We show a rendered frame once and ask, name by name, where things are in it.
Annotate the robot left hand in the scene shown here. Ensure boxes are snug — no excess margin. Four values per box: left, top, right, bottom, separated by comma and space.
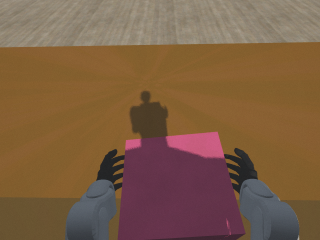
96, 149, 125, 191

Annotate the right robot forearm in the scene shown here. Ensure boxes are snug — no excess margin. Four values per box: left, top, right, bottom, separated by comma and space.
239, 178, 300, 240

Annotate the robot right hand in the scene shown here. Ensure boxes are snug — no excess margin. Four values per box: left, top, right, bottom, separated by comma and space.
224, 148, 258, 194

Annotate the left robot forearm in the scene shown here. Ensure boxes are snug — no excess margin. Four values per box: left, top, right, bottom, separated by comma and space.
65, 179, 117, 240

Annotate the carton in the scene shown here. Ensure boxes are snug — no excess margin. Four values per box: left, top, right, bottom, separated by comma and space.
117, 131, 246, 240

